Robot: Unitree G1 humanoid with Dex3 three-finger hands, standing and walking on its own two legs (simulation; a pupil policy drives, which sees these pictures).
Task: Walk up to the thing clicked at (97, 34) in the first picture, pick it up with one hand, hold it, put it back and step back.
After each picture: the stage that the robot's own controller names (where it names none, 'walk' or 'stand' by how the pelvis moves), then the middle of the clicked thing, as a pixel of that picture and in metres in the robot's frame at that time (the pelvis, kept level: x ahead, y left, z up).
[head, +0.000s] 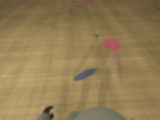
stand; (96, 35) +2.07 -0.08 -0.72
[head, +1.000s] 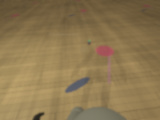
walk; (89, 42) +1.93 +0.26 -0.71
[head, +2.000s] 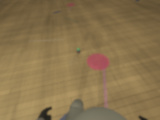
walk; (78, 50) +1.33 +0.39 -0.72
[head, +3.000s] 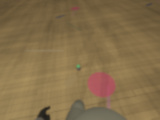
walk; (78, 67) +0.89 +0.30 -0.72
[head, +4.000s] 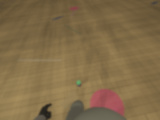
walk; (78, 83) +0.56 +0.24 -0.71
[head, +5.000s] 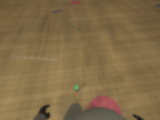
stand; (76, 88) +0.43 +0.18 -0.70
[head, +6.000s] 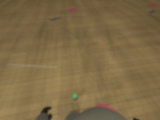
stand; (74, 97) +0.37 +0.20 -0.72
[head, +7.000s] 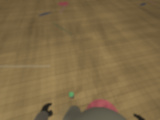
stand; (71, 95) +0.33 +0.23 -0.71
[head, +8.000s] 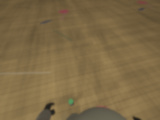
stand; (71, 102) +0.29 +0.25 -0.72
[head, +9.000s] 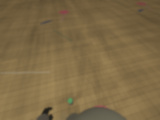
stand; (70, 101) +0.31 +0.25 -0.73
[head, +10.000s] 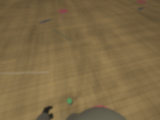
stand; (69, 101) +0.29 +0.27 -0.73
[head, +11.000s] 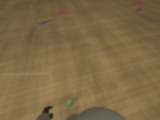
stand; (69, 103) +0.29 +0.27 -0.73
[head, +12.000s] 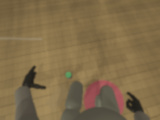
go down; (69, 75) +0.35 +0.24 -0.50
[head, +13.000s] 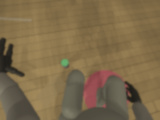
go down; (65, 64) +0.39 +0.26 -0.32
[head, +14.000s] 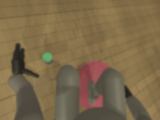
close in; (47, 58) +0.38 +0.28 -0.24
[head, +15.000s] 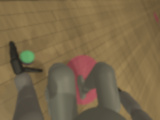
close; (27, 58) +0.37 +0.29 -0.22
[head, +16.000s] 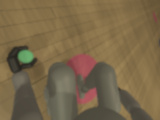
lift; (26, 58) +0.36 +0.30 -0.22
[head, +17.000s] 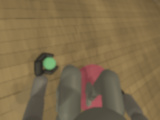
lift; (48, 64) +0.32 +0.27 -0.13
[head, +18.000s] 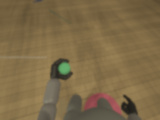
lift; (65, 71) +0.32 +0.19 +0.02
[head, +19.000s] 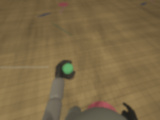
hold; (69, 72) +0.33 +0.17 +0.02
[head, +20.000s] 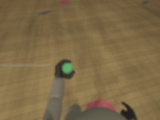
hold; (68, 71) +0.33 +0.18 +0.01
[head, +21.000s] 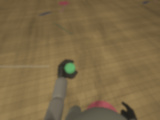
crouch; (70, 71) +0.33 +0.16 +0.02
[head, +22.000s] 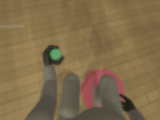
crouch; (57, 57) +0.41 +0.24 -0.10
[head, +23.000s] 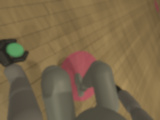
lower; (17, 52) +0.41 +0.31 -0.23
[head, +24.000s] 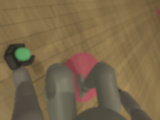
lower; (23, 56) +0.38 +0.31 -0.22
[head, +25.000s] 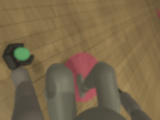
lower; (23, 55) +0.38 +0.31 -0.22
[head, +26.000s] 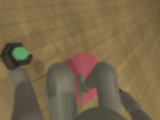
lower; (21, 55) +0.38 +0.32 -0.22
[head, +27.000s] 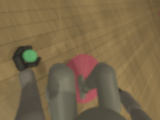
loosen; (30, 57) +0.37 +0.29 -0.22
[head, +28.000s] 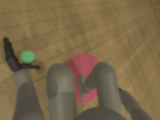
withdraw; (28, 58) +0.37 +0.30 -0.23
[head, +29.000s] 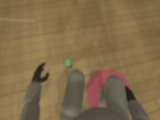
walk; (68, 63) +0.40 +0.24 -0.34
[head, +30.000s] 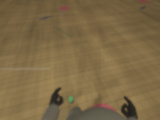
stand; (71, 100) +0.32 +0.22 -0.66
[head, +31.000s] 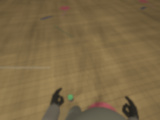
stand; (70, 98) +0.34 +0.23 -0.66
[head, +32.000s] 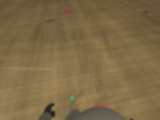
stand; (72, 99) +0.34 +0.22 -0.71
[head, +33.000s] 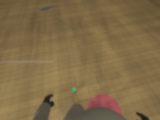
walk; (74, 90) +0.36 +0.21 -0.71
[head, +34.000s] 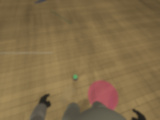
walk; (75, 77) +0.53 +0.18 -0.71
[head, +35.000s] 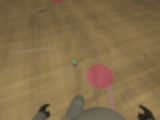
walk; (74, 63) +0.85 +0.35 -0.69
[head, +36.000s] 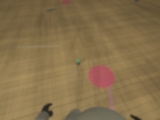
stand; (78, 62) +0.94 +0.27 -0.71
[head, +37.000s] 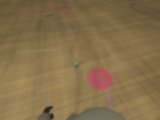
stand; (76, 65) +0.94 +0.30 -0.73
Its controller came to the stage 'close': yes
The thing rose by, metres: 0.72
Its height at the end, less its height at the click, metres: +0.00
